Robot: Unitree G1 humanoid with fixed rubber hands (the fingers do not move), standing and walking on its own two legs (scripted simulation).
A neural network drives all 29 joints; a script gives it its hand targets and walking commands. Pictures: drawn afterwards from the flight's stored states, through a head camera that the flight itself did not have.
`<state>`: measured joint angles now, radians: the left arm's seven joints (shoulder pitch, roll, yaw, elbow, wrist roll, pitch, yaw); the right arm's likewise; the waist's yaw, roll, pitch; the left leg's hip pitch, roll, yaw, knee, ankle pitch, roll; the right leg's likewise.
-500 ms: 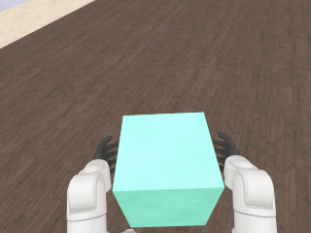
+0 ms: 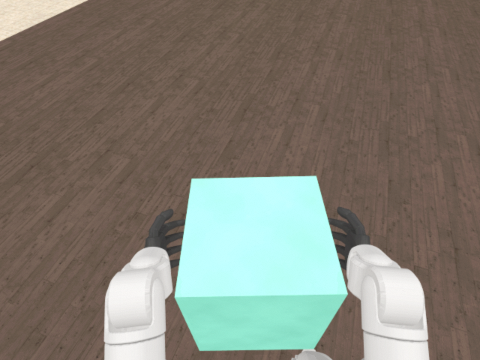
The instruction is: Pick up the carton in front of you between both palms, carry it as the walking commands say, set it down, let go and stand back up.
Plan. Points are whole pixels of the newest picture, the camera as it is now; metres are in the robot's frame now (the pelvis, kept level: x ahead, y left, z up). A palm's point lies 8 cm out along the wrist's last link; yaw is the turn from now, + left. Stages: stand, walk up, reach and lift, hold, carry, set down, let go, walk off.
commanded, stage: carry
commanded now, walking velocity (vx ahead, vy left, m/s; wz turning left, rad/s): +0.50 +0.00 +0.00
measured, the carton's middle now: (255, 267) +0.28 -0.01 -0.01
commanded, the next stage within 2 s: none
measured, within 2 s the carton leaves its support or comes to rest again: neither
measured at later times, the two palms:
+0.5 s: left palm (196, 117) +0.59 +0.11 +0.08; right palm (327, 116) +0.61 -0.19 +0.07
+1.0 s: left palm (193, 71) +0.82 +0.14 +0.07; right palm (301, 71) +0.82 -0.16 +0.07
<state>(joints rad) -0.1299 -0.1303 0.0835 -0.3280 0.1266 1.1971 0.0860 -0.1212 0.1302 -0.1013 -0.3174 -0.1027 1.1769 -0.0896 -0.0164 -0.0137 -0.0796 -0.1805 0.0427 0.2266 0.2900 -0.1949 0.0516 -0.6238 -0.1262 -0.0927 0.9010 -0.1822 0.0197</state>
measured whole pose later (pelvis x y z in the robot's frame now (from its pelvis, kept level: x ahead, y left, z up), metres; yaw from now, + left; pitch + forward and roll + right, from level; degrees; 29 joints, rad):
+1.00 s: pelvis +0.55 -0.01 -0.01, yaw +0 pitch +3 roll +1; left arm -0.17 -0.13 0.11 -0.32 0.13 1.19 0.08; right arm -0.17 0.13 -0.11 -0.30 -0.12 1.17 -0.08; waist 0.00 -0.03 -0.09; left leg -0.33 0.02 0.22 0.46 -0.19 0.06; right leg -0.18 -0.07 -0.10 0.48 -0.35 0.03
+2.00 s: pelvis +0.53 -0.04 -0.02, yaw +0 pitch +2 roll +0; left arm -0.22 -0.14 0.18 0.19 0.25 0.74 0.02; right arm -0.23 0.14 -0.18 0.19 -0.25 0.73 -0.02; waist 0.00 -0.01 -0.10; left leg -0.36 0.07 0.20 0.52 -0.19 0.03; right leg -0.20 -0.03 -0.12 0.53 -0.36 -0.01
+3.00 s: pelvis +0.47 -0.02 -0.03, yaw -9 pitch -4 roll +0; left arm -0.62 -0.20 0.54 0.52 0.43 0.56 -0.01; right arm -0.68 0.16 -0.56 0.68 -0.47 0.47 0.06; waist 0.05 -0.04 0.17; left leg -0.34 -0.02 -0.01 0.61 -0.20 0.01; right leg -0.27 0.03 0.05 0.67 -0.33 -0.02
